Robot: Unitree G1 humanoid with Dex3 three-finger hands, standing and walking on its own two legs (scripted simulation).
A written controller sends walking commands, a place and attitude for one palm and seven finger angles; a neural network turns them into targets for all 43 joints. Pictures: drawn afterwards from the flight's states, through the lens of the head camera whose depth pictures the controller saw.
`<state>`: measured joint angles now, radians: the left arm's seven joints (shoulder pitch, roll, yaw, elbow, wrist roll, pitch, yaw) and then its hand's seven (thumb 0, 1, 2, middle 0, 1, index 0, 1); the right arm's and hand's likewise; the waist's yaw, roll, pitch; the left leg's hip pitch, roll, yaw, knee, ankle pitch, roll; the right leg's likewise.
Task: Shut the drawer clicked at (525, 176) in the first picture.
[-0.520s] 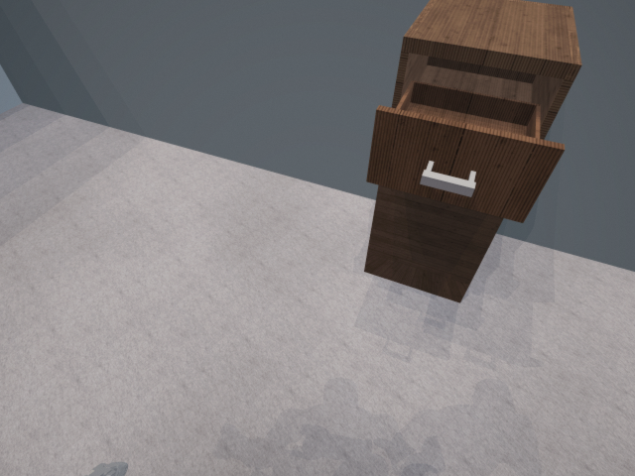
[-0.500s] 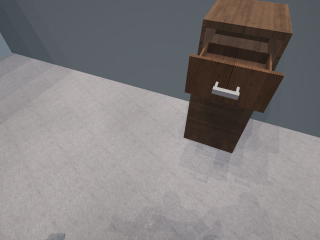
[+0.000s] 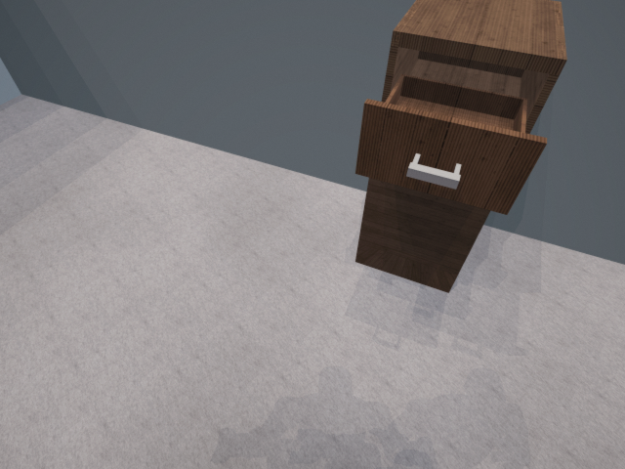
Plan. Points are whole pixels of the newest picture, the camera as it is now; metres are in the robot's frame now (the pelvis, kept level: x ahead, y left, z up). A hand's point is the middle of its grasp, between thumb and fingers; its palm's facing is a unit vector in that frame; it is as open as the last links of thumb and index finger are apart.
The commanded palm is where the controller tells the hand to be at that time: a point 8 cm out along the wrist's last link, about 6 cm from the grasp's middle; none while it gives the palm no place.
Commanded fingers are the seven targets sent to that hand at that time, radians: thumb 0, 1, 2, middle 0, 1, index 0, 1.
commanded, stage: stand and wait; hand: left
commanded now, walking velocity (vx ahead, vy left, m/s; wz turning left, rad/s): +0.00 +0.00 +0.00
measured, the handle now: (434, 169) +0.67 -0.21 +0.01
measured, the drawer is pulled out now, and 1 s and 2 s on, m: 0.30 0.30 0.30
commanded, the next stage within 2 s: look at it before walking up in 0.30 s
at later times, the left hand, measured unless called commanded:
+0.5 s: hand out of the picture +0.08 +0.24 -0.15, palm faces -0.03 -0.94 -0.33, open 7.4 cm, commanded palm none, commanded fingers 0.00 0.90 0.90 -0.20 -0.30 -0.20 -0.30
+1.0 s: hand out of the picture +0.08 +0.24 -0.15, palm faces -0.02 -0.94 -0.33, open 7.4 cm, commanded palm none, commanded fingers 0.00 0.90 0.90 -0.20 -0.30 -0.20 -0.30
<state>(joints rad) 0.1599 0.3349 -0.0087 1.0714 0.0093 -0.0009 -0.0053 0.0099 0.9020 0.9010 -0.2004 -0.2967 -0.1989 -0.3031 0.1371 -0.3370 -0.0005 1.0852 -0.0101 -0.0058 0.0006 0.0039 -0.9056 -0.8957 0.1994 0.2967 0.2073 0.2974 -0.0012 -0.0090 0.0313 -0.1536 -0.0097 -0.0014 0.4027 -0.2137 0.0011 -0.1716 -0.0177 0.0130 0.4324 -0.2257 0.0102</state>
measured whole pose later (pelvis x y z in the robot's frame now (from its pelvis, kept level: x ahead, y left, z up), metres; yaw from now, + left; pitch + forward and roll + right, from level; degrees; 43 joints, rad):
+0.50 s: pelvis +0.00 +0.00 +0.00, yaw +0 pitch -2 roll +0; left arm 0.13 0.34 -0.01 1.08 0.01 -0.01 -0.01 0.01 0.90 0.90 -0.20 -0.30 -0.20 -0.30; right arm 0.13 -0.33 0.00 1.11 -0.01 -0.01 0.00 0.00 -0.91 -0.90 0.20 0.30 0.21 0.30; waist -0.01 -0.01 0.02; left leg -0.13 0.00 0.00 0.36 -0.19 -0.01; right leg -0.15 -0.01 0.01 0.39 -0.20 0.01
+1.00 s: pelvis +0.01 +0.00 +0.00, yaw +0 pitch -2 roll +0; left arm 0.14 0.34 0.00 1.10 0.01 -0.01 0.00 0.01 0.90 0.90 -0.20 -0.30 -0.20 -0.30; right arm 0.12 -0.33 0.00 1.12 -0.01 -0.01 0.00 0.00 -0.91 -0.90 0.20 0.30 0.21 0.30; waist 0.00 -0.01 0.04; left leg -0.12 -0.01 -0.01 0.34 -0.19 0.00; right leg -0.14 -0.01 0.01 0.37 -0.20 0.01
